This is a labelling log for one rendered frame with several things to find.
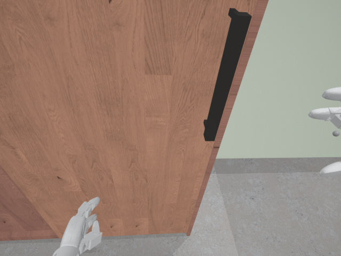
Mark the robot right hand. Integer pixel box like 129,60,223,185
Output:
308,87,341,177

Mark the wardrobe door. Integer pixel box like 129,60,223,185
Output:
0,165,52,232
0,0,257,238

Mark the handle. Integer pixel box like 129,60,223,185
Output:
204,8,252,141

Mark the robot left hand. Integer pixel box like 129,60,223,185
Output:
60,197,102,254

